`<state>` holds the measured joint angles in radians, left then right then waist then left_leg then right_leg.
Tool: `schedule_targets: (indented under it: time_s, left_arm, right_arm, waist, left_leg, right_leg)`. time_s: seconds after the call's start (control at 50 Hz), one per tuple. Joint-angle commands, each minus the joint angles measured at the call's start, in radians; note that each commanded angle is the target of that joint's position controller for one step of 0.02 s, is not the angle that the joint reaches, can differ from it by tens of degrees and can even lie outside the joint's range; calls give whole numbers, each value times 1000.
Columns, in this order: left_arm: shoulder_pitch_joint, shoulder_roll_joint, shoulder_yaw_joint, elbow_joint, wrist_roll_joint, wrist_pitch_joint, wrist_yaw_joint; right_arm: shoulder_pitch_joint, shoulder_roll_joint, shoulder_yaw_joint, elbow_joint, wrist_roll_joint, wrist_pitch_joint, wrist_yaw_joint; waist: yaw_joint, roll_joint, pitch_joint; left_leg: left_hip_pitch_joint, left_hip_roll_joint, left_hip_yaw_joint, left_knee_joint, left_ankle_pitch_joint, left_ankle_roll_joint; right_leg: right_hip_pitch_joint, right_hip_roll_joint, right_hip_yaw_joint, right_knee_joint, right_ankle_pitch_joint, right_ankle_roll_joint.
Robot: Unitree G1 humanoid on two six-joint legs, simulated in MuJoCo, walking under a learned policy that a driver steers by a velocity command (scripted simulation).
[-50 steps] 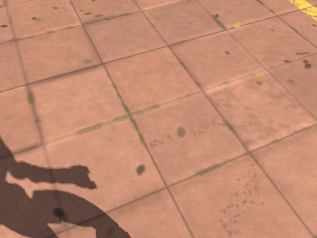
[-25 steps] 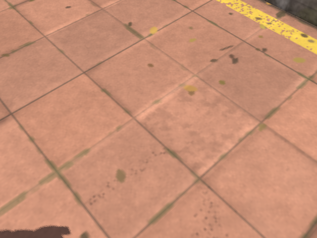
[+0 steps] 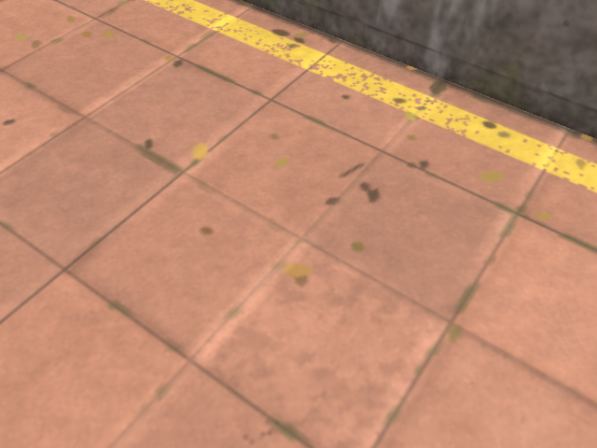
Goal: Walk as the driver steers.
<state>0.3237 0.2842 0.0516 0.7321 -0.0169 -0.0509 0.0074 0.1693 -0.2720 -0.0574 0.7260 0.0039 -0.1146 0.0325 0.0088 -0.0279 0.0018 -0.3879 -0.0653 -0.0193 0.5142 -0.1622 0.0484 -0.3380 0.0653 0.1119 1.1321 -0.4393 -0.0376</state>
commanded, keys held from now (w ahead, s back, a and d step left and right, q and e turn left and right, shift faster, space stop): w+q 0.24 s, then q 0.76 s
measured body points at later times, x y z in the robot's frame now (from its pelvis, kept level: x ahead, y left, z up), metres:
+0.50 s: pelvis +0.22 -0.02 +0.01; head +0.26 -0.02 +0.45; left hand +0.36 +0.27 -0.07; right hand +0.37 -0.29 -0.11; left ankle +0.15 +0.09 -0.65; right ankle +0.30 -0.12 -0.73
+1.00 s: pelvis +0.27 +0.04 +0.01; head +0.30 +0.09 +0.46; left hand +0.26 +0.36 -0.11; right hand +0.56 -0.12 -0.06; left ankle +0.26 +0.13 -0.73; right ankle +0.36 -0.10 -0.66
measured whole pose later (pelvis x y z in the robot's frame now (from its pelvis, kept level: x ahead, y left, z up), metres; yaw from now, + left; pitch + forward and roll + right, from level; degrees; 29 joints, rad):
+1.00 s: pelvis +0.27 +0.04 +0.01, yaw +32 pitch +3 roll -2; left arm 0.10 0.32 0.08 0.74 0.00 0.01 0.03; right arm 0.18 -0.31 -0.06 0.58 0.00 0.03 -0.02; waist -0.01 -0.02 0.05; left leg -0.35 -0.05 -0.09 0.47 -0.16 0.05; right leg -0.54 0.00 0.04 1.01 -0.38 0.08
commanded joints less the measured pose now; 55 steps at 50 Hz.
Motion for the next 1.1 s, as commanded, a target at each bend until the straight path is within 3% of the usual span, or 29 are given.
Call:
schedule_targets:
  time_s: [0.02,0.08,0.16,0.24,0.28,0.32,0.34,0.36,0.38,0.4,0.42,0.44,0.46,0.48,0.52,0.56,0.62,0.68,0.74,0.76,0.78,0.8,0.82,0.84,0.86,0.88,0.94,1.02,1.1]
  left_arm:
    - [-105,113,28,-125,28,-44,-2]
    - [-92,65,16,-128,33,-47,-4]
    - [-225,24,-6,-153,27,-54,-9]
    - [-325,48,1,-174,9,-66,-21]
    - [-328,75,16,-181,14,-72,-20]
    - [-247,95,32,-163,26,-78,-15]
    - [-164,135,45,-156,40,-77,-5]
    - [-41,208,60,-153,53,-65,7]
    - [-7,213,64,-123,40,-39,0]
    - [-41,137,49,-138,27,-26,-2]
    - [-80,87,34,-147,25,-19,1]
    - [-139,71,24,-145,27,-13,-1]
    - [-189,67,23,-140,27,-8,-3]
    - [-212,88,29,-131,36,-7,-3]
    - [-233,109,39,-115,42,-9,0]
    - [-243,124,47,-101,35,-6,7]
    - [-256,149,55,-85,20,8,12]
    - [-235,179,64,-64,2,16,7]
    - [-225,184,67,-44,-21,22,5]
    - [-172,155,61,-21,-13,23,2]
    - [-143,103,44,-30,28,25,-2]
    - [-171,83,30,-80,49,27,4]
    - [-233,139,46,-77,33,31,6]
    - [-239,147,51,-77,14,36,9]
    - [-217,142,53,-55,17,41,19]
    - [-216,152,57,-52,26,46,27]
    - [-183,127,53,-39,22,49,23]
    - [-225,98,39,-50,19,48,20]
    - [-238,106,40,-57,12,41,7]
  right_arm:
    - [88,-107,-23,-37,-2,10,-2]
    - [100,-114,-23,-28,6,15,-11]
    - [143,-168,-40,-6,20,30,-33]
    - [216,-168,-40,16,27,50,-41]
    - [219,-173,-43,18,26,65,-47]
    - [187,-155,-41,0,28,78,-55]
    - [164,-119,-32,-24,19,75,-56]
    - [202,-55,-12,-53,-8,69,-57]
    - [338,-64,-3,-62,14,65,-55]
    - [332,-144,-26,-33,25,78,-59]
    - [238,-172,-38,-47,24,94,-61]
    - [207,-163,-43,-52,18,113,-64]
    - [192,-154,-46,-65,12,130,-67]
    - [193,-123,-41,-70,13,143,-65]
    - [175,-85,-32,-88,13,153,-62]
    - [138,-77,-28,-107,8,154,-53]
    - [81,-85,-26,-133,8,154,-32]
    - [26,-114,-36,-170,9,163,-15]
    - [42,-127,-50,-179,7,166,-8]
    - [78,-160,-65,-171,3,164,-17]
    - [126,-273,-95,-182,0,159,-37]
    - [119,-334,-97,-212,-25,149,-38]
    - [137,-272,-83,-207,-29,131,-29]
    - [100,-250,-72,-200,-23,117,-28]
    - [49,-225,-68,-202,-6,115,-33]
    - [6,-205,-58,-210,7,121,-39]
    - [-27,-199,-51,-222,-8,131,-52]
    - [-9,-211,-59,-216,-1,139,-65]
    - [-15,-218,-64,-218,-1,148,-60]
  waist:
    - [-39,77,4]
    - [-12,130,-25]
    - [-50,121,-14]
    - [-84,127,-9]
    - [-65,141,-7]
    - [-6,146,-49]
    - [34,114,-128]
    - [55,-85,-261]
    - [12,-333,-371]
    - [17,-187,-289]
    - [32,-109,-196]
    - [8,-57,-140]
    - [-20,-68,-94]
    - [-35,-95,-64]
    - [-41,-120,-59]
    - [-36,-103,-84]
    - [-23,-97,-105]
    - [-7,-103,-90]
    - [-31,-86,-84]
    - [-35,-28,-97]
    - [-29,213,-128]
    - [-33,371,-157]
    - [-92,220,-197]
    - [-62,181,-156]
    - [-33,123,-137]
    - [-18,130,-119]
    - [10,154,-137]
    - [-13,162,-132]
    - [-26,186,-114]
  left_leg:
    - [305,283,-462,-280,-79,198]
    - [240,228,-359,-300,112,206]
    - [153,192,-272,-302,155,186]
    - [164,199,-315,-257,90,163]
    - [200,193,-355,-182,162,133]
    - [189,141,-350,-56,225,75]
    - [118,93,-312,94,189,33]
    - [-73,8,-203,390,-200,-25]
    - [-276,-24,-125,611,-566,-59]
    - [-331,46,-134,724,-496,-87]
    - [-355,66,-105,765,-429,-103]
    - [-332,91,-87,751,-385,-119]
    - [-302,117,-80,711,-353,-126]
    - [-238,120,-51,679,-315,-132]
    - [-193,119,-19,598,-249,-137]
    - [-158,132,-15,491,-171,-128]
    - [-72,133,9,342,-78,-105]
    - [-36,123,32,232,-88,-74]
    - [85,80,72,21,0,-19]
    - [194,72,42,-54,118,13]
    - [369,272,-232,-111,475,93]
    - [436,468,-535,-124,592,314]
    - [405,436,-491,-148,528,327]
    - [362,380,-399,-146,466,272]
    - [329,326,-343,-144,377,215]
    - [290,302,-318,-147,353,188]
    - [219,253,-284,-154,369,185]
    - [222,241,-338,-148,236,185]
    - [178,231,-424,-149,130,183]
  right_leg:
    - [-384,-127,1,18,104,5]
    - [-297,-127,-44,-152,117,37]
    - [-187,-90,-70,-436,318,74]
    - [-101,-49,-52,-584,425,82]
    - [-54,-29,-45,-652,396,66]
    - [100,-43,-52,-748,471,28]
    - [271,-143,11,-731,570,-19]
    - [535,-376,193,-651,914,-109]
    - [667,-568,476,-667,899,-267]
    - [568,-523,452,-704,759,-254]
    - [476,-462,312,-714,731,-215]
    - [367,-411,214,-738,748,-195]
    - [270,-382,153,-763,737,-185]
    - [175,-349,84,-804,732,-180]
    - [124,-336,7,-844,745,-194]
    - [136,-347,-41,-848,749,-198]
    - [136,-357,-101,-846,691,-187]
    - [169,-382,-114,-815,602,-162]
    - [172,-361,-154,-698,502,-94]
    - [119,-315,-198,-596,421,-39]
    - [-73,-210,-293,-310,157,54]
    - [-329,-68,-213,-57,-264,112]
    - [-346,-82,-76,66,-236,107]
    - [-351,-97,-55,80,-154,90]
    - [-348,-114,-47,43,-77,87]
    - [-332,-118,-43,4,-24,93]
    - [-237,-78,-57,-42,59,113]
    - [-197,-58,-35,-241,89,124]
    - [-111,-33,-23,-375,77,111]
Velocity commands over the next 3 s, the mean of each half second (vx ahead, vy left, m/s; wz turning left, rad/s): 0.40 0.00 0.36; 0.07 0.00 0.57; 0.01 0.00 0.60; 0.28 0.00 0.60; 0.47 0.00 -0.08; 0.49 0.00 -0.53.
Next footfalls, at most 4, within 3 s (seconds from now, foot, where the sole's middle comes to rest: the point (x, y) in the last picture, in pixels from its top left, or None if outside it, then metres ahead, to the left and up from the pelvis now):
0.34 right None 0.34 -0.12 -0.77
0.76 left None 0.30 0.15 -0.77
1.22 right None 0.41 -0.04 -0.77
1.66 left None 0.19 0.12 -0.77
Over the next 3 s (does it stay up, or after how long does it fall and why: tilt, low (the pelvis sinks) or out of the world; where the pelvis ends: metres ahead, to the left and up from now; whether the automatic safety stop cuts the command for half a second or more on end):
stays up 0.56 0.64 0.01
